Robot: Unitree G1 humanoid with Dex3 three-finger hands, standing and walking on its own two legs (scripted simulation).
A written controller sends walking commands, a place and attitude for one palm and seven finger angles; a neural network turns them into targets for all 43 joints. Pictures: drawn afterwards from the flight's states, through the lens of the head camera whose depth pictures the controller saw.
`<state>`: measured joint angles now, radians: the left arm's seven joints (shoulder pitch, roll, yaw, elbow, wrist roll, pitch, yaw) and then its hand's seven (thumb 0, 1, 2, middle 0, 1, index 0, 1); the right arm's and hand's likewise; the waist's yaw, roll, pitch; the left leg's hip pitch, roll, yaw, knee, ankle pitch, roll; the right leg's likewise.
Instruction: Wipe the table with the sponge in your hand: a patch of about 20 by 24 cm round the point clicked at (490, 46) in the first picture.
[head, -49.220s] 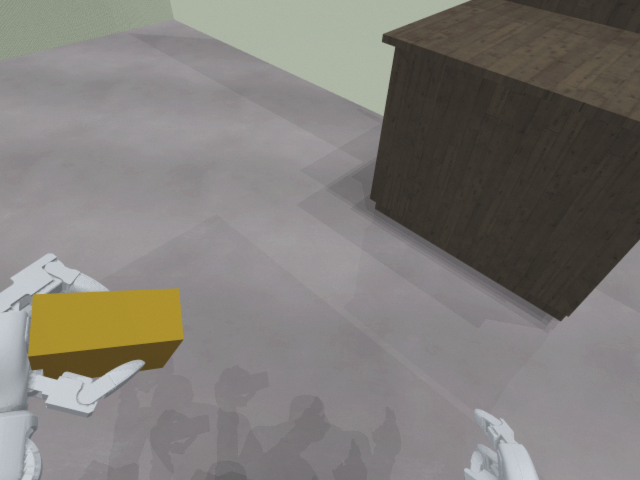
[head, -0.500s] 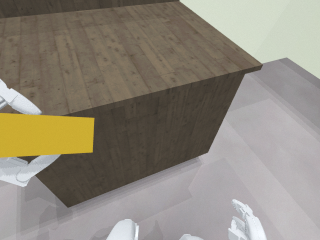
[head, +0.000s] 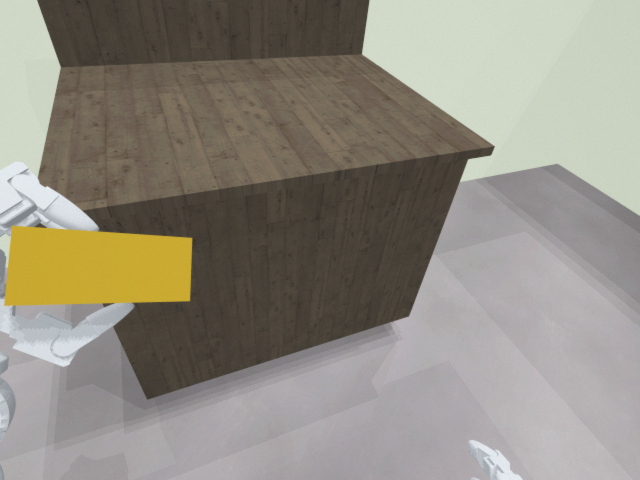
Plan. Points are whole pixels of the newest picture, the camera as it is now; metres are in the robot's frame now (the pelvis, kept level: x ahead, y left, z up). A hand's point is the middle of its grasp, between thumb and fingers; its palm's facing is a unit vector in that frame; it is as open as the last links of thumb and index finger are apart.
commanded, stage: stop stepping back and stand still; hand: left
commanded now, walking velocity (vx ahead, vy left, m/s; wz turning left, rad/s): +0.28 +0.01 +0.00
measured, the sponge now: (126, 271) +0.22 +0.20 +0.23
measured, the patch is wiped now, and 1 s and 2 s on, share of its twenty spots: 1.00 1.00 1.00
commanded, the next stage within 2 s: stand and wait in 0.52 s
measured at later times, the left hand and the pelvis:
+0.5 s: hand (87, 299) +0.16 +0.19 +0.27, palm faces +0.45 -0.81 -0.37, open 9.6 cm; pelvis -0.05 -0.04 +0.01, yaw -1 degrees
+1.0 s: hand (81, 257) +0.21 +0.22 +0.25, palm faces +0.46 -0.81 -0.36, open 9.6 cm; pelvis -0.01 -0.02 +0.02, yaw -1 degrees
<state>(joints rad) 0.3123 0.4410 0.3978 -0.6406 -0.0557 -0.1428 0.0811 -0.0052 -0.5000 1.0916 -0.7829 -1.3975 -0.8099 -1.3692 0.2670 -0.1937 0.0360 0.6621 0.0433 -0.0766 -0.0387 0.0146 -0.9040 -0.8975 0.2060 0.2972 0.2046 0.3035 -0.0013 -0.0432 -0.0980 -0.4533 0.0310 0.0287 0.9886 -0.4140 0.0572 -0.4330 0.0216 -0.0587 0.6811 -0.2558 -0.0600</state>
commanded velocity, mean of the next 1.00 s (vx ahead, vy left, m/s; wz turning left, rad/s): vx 0.08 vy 0.03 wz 0.00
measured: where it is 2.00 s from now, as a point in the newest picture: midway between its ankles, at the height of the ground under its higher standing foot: outside the picture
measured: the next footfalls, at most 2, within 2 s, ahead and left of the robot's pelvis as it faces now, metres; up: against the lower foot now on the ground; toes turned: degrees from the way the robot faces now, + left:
left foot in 0.04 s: +0.03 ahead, +0.11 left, +0.00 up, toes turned +0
right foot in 0.28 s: +0.04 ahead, -0.14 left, +0.00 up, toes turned -2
